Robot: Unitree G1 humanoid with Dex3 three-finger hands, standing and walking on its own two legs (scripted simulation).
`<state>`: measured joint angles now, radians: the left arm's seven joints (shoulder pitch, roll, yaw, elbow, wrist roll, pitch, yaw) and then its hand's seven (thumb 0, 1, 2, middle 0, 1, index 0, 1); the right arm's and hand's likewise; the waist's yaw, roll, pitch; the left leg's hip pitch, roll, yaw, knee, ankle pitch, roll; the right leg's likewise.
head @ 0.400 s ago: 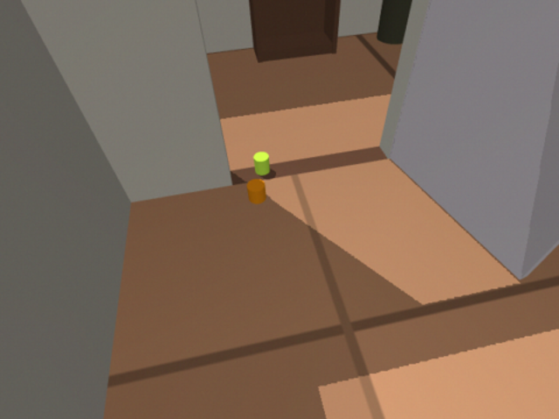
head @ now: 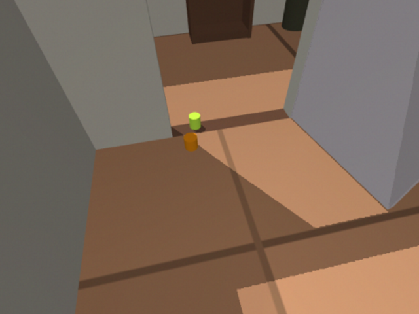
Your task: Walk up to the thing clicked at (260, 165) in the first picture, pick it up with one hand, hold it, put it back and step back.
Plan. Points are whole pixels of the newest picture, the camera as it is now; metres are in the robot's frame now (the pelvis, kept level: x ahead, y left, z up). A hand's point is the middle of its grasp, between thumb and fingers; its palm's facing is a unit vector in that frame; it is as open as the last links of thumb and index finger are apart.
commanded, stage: stand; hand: right
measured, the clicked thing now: (194, 121) +1.46 +0.16 -0.73
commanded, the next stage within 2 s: walk up in 0.72 s
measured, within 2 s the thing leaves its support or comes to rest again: neither
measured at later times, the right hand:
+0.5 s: hand out of the picture +0.07 -0.25 -0.16, palm faces -0.02 +0.94 -0.34, open 7.4 cm
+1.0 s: hand out of the picture +0.14 -0.23 -0.14, palm faces -0.14 +0.91 -0.40, open 7.4 cm
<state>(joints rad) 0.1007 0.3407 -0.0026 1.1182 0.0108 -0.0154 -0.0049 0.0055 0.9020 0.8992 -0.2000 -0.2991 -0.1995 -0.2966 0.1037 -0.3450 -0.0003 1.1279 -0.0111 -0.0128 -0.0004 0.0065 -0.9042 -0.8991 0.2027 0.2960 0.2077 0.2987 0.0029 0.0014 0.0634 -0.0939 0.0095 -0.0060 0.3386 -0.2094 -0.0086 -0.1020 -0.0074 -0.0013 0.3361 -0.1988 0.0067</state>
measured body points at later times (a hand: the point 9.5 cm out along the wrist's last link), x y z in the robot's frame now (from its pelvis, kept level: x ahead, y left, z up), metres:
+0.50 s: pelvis -0.01 +0.01 +0.00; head +0.01 +0.00 +0.45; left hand +0.07 +0.30 -0.13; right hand +0.07 -0.29 -0.13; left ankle -0.02 +0.12 -0.75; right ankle -0.01 -0.12 -0.75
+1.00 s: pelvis +0.04 +0.06 -0.02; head +0.04 +0.07 +0.43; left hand +0.05 +0.41 -0.13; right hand +0.15 -0.28 -0.11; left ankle +0.10 +0.22 -0.73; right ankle -0.01 -0.12 -0.75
